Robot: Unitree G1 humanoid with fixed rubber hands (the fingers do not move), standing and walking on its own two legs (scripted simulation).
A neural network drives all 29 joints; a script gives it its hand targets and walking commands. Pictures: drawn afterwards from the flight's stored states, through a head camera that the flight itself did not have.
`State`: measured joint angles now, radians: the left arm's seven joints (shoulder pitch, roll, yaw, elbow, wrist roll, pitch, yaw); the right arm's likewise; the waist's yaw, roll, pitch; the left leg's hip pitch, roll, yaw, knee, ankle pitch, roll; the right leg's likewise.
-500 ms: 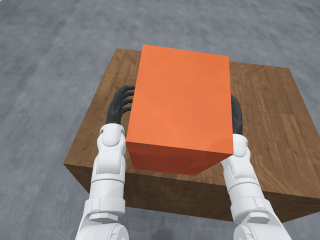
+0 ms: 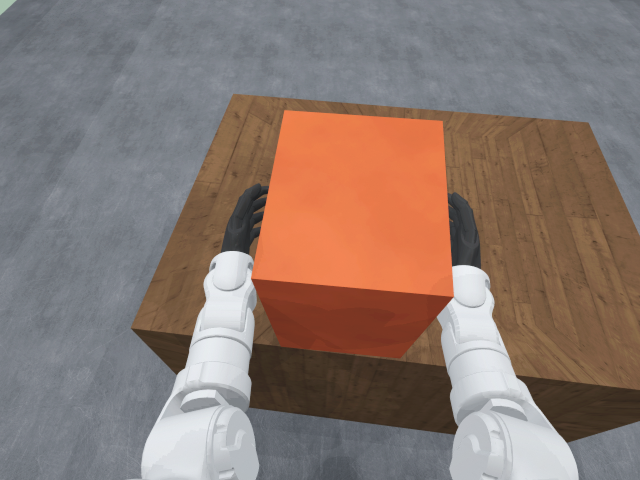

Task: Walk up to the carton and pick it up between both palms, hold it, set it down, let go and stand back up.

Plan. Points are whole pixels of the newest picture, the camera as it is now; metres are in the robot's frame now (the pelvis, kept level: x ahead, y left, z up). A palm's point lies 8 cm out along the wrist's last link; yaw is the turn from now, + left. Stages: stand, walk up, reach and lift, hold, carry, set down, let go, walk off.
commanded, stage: set down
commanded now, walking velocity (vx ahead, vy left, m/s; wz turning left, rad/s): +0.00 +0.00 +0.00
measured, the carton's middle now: (349, 250) +0.41 -0.03 +0.01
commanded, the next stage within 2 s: none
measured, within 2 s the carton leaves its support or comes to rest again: neither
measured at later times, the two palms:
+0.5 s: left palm (254, 245) +0.41 +0.11 +0.02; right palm (458, 258) +0.39 -0.18 +0.02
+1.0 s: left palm (252, 260) +0.40 +0.11 +0.00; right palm (453, 264) +0.39 -0.18 +0.00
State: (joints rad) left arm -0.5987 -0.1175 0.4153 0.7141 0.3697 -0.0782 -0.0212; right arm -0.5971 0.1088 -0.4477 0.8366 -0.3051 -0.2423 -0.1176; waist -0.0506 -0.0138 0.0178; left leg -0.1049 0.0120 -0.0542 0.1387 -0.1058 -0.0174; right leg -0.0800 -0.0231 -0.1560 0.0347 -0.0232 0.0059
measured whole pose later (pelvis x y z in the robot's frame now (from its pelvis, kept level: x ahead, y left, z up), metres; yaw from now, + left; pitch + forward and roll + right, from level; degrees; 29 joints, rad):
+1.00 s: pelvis -0.01 +0.00 -0.01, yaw -2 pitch +21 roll +0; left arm -0.73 -0.07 0.56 1.05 0.42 -0.34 0.04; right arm -0.72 0.12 -0.63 0.93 -0.55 -0.32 -0.09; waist -0.02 0.04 -0.15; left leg -0.45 0.01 -0.02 0.12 -0.04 -0.02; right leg -0.45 -0.02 -0.12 0.05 0.03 -0.01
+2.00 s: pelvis -0.02 +0.00 -0.01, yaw -2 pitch +26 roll +0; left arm -0.77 -0.10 0.61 1.04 0.47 -0.39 0.04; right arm -0.75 0.12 -0.74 0.92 -0.64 -0.40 -0.05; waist -0.01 0.04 -0.15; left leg -0.57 0.00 -0.02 0.13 -0.02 -0.01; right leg -0.58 -0.03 -0.12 0.07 0.06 -0.01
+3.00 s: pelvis -0.02 +0.00 -0.02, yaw -3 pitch +29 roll +0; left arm -0.86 -0.06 0.66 1.07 0.45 -0.39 0.04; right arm -0.85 0.14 -0.81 0.89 -0.67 -0.35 0.01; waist -0.01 0.04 -0.14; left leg -0.63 0.01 -0.01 0.15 -0.02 -0.02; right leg -0.65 -0.03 -0.10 0.09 0.06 -0.01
